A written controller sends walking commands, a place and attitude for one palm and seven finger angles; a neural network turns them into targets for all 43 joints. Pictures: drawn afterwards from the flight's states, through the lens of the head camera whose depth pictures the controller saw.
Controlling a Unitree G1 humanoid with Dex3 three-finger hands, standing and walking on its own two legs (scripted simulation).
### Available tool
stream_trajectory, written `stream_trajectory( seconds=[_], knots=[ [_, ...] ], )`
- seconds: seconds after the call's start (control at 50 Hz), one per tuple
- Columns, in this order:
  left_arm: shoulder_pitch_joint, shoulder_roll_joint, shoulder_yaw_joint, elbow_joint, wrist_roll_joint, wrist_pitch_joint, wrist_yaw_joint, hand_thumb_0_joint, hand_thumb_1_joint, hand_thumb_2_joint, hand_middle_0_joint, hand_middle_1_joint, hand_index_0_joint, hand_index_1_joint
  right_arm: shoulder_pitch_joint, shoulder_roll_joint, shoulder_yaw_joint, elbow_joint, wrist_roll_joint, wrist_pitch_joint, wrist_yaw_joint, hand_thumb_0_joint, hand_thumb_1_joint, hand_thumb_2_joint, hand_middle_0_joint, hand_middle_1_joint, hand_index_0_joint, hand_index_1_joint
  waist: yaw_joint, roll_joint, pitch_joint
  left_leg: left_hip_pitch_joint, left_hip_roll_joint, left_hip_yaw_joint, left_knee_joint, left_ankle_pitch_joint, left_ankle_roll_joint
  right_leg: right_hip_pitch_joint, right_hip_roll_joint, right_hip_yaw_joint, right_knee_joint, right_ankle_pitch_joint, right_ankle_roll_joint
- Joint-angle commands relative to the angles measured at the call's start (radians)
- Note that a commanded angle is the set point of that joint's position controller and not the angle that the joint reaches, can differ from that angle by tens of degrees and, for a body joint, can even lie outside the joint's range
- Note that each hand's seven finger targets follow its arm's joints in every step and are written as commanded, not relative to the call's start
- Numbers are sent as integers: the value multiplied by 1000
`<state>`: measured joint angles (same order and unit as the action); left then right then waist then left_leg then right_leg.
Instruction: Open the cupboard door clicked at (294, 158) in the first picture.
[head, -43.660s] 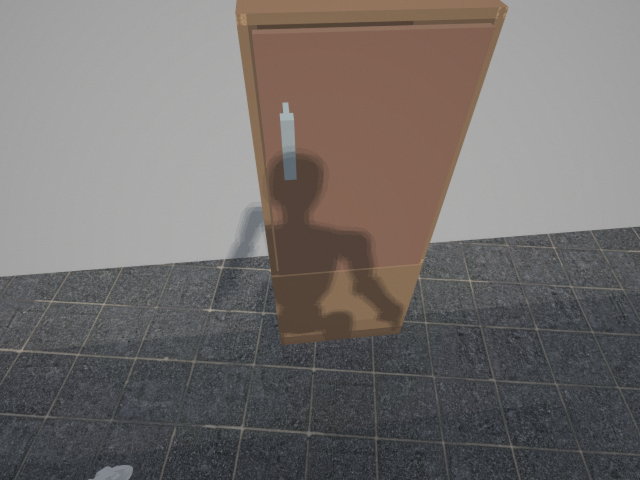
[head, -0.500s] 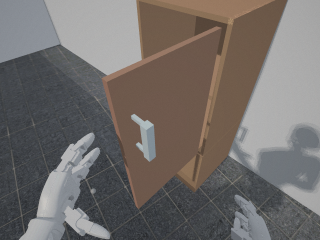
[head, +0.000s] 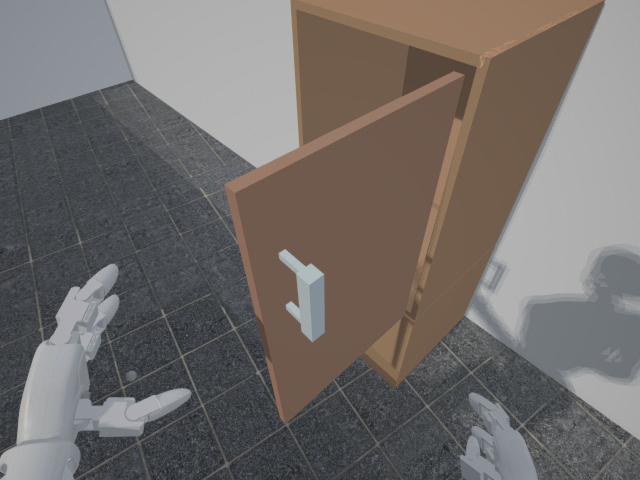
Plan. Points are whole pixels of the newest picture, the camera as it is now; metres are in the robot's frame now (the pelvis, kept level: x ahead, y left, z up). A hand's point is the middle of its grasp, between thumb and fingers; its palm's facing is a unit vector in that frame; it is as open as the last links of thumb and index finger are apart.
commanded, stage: draw the hand back to the body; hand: left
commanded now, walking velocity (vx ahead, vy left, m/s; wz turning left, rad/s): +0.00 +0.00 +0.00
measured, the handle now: (300, 295) +0.31 +0.07 +0.09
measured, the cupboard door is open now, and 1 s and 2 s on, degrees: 90 90 90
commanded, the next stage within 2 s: step back with the hand held close in 0.76 s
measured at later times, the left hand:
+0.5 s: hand (87, 315) +0.22 +0.26 +0.16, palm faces +0.45 -0.80 -0.40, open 8.0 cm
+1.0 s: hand (90, 325) +0.20 +0.25 +0.17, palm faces +0.42 -0.80 -0.43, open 7.4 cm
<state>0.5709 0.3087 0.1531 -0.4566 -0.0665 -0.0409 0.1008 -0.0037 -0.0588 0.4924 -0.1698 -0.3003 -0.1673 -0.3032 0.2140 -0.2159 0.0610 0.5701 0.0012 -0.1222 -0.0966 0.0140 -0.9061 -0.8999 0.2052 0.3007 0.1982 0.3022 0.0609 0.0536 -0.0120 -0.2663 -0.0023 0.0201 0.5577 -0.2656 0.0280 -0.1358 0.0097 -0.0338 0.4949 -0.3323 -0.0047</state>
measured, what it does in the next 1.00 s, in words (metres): stands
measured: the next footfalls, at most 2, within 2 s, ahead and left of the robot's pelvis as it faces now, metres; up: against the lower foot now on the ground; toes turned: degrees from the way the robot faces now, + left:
left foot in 1.76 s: -0.03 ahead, +0.12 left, +0.00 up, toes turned +1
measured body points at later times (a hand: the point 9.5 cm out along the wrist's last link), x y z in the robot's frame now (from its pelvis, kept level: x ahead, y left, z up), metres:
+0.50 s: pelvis +0.02 -0.01 +0.01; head +0.01 -0.03 +0.46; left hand +0.19 +0.30 +0.18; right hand +0.21 -0.23 -0.08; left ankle +0.02 +0.10 -0.73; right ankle -0.04 -0.12 -0.73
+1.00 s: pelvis +0.00 -0.02 +0.01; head +0.00 -0.04 +0.46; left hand +0.17 +0.28 +0.19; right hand +0.20 -0.24 -0.08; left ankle +0.02 +0.10 -0.73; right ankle -0.04 -0.12 -0.73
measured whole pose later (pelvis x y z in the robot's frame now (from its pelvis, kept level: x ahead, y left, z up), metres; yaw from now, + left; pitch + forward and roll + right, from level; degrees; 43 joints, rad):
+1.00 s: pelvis +0.00 -0.02 +0.01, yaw -1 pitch -2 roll -1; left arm 0.48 0.36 0.36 -0.40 -0.07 -0.11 0.10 0.02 0.89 0.90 -0.21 -0.30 -0.21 -0.30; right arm 0.16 -0.23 0.01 0.61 0.00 -0.02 -0.07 0.01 -0.91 -0.90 0.21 0.30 0.20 0.30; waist 0.05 0.07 0.01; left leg -0.20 0.03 0.02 0.44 -0.21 0.01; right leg -0.05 0.04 -0.03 0.34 -0.25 -0.02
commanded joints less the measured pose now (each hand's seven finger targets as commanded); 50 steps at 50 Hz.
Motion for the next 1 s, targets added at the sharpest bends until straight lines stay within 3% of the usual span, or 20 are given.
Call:
stream_trajectory(
  seconds=[0.0, 0.06, 0.12, 0.24, 0.28, 0.36, 0.44, 0.54, 0.62, 0.72, 0.78, 0.84, 0.86, 0.88, 0.9, 0.92, 0.98],
  knots=[
    [-77, 152, 140, -239, 7, -77, 33, 0, 270, 630, -178, -300, -178, -300, -137, -104, -44, -144, -2, -53, -8, 0, -900, -900, 200, 300, 200, 300, -3, -8, -80, 186, 25, -43, -126, 206, -4, -55, -6, 5, -122, 218, -19],
    [-76, 145, 157, -190, 6, -71, 33, 0, 375, 675, -181, -300, -181, -300, -143, -106, -49, -130, -1, -39, -3, 0, -900, -900, 200, 300, 200, 300, -3, -13, -42, 191, 28, -36, -141, 243, -6, -43, -6, 5, -137, 251, -17],
    [-95, 167, 196, -151, 5, -69, 33, 0, 480, 720, -185, -300, -185, -300, -148, -112, -57, -122, -3, -20, -1, 0, -900, -900, 200, 300, 200, 300, 3, -63, -35, 192, 29, -32, -153, 279, -4, -11, -3, 4, -148, 289, -17],
    [-152, 208, 253, -198, 3, -78, 36, 0, 690, 810, -192, -300, -192, -300, -152, -109, -62, -116, -2, -8, 8, 0, -900, -900, 200, 300, 200, 300, 9, 38, -82, 240, 30, -28, -159, 357, -10, 22, -7, 10, -151, 336, -17],
    [-155, 218, 272, -191, 1, -76, 37, 0, 760, 840, -195, -300, -195, -300, -149, -110, -64, -112, -2, -5, 10, 0, -900, -900, 200, 300, 200, 300, 10, 43, -85, 249, 33, -30, -162, 381, -14, 23, -4, 9, -154, 341, -16],
    [-170, 243, 323, -138, -11, -70, 37, 0, 900, 900, -200, -300, -200, -300, -154, -112, -70, -105, 1, 9, 9, 0, -900, -900, 200, 300, 200, 300, 11, -9, -64, 240, 29, -17, -161, 372, -8, 28, -3, 11, -167, 378, -14],
    [-145, 178, 263, -90, -15, -60, 21, 0, 900, 900, -200, -300, -200, -300, -154, -117, -77, -108, 3, 23, 17, 0, -900, -900, 200, 300, 200, 300, 2, -30, -45, 242, 30, -6, -163, 375, -2, 23, -6, 12, -176, 398, -6],
    [-190, 231, 290, -156, -8, -72, 26, 0, 900, 900, -200, -300, -200, -300, -162, -120, -82, -111, -2, 21, 16, 0, -900, -900, 200, 300, 200, 300, 10, -16, -100, 258, 20, -3, -157, 378, 5, 47, -10, 21, -178, 428, -6],
    [-186, 259, 317, -160, -8, -77, 31, 0, 900, 900, -200, -300, -200, -300, -166, -114, -79, -104, -1, 17, 10, 0, -900, -900, 200, 300, 200, 300, 14, -13, -91, 252, 15, -1, -154, 361, 3, 52, -12, 23, -187, 423, -9],
    [-184, 229, 297, -139, -10, -81, 27, 0, 900, 900, -200, -300, -200, -300, -170, -107, -77, -97, 3, 13, 10, 0, -900, -900, 200, 300, 200, 300, 8, 32, -40, 244, 15, 1, -166, 310, -1, 25, -9, 22, -207, 361, -10],
    [-173, 208, 286, -95, -17, -79, 22, 0, 900, 900, -200, -300, -200, -300, -173, -110, -80, -95, 2, 15, 8, 0, -900, -900, 200, 300, 200, 300, 4, -27, -16, 244, 18, 3, -174, 279, 4, 5, -7, 23, -217, 339, -2],
    [-192, 207, 280, -95, -18, -87, 19, 0, 900, 900, -200, -300, -200, -300, -178, -113, -83, -96, 3, 15, 8, 0, -900, -900, 200, 300, 200, 300, 3, -29, -13, 242, 18, 2, -182, 250, 6, 3, -9, 28, -227, 305, -2],
    [-271, 240, 290, -199, -16, -103, 22, 0, 900, 900, -200, -300, -200, -300, -189, -113, -82, -104, 4, 6, 8, 0, -900, -900, 200, 300, 200, 300, 4, 3, -49, 261, 15, 0, -177, 247, 6, 6, -11, 34, -229, 304, -1],
    [-310, 370, 419, -222, -6, -138, 32, 0, 900, 900, -200, -300, -200, -300, -165, -131, -81, -128, 13, 23, 8, 0, -900, -900, 200, 300, 200, 300, -30, -11, 25, 207, 31, -22, -123, 209, 25, -106, -59, 117, -278, 375, 10],
    [-205, 281, 350, -148, -3, -138, 21, 0, 900, 900, -200, -300, -200, -300, -168, -118, -82, -106, 5, 40, 8, 0, -900, -900, 200, 300, 200, 300, -35, -52, 3, 200, 30, -30, -101, 216, 25, -94, -81, 113, -260, 439, 13],
    [-198, 293, 352, -162, 2, -137, 20, 0, 900, 900, -200, -300, -200, -300, -174, -120, -86, -119, 8, 48, 9, 0, -900, -900, 200, 300, 200, 300, -30, -59, -1, 193, 26, -27, -94, 232, 23, -87, -88, 111, -249, 495, 19],
    [-98, 241, 317, -134, 4, -128, 17, 0, 900, 900, -200, -300, -200, -300, -152, -127, -96, -135, 9, 73, 11, 0, -900, -900, 200, 300, 200, 300, -40, -39, -76, 209, 46, -12, -94, 327, 15, -70, -88, 85, -199, 531, 23]
  ],
)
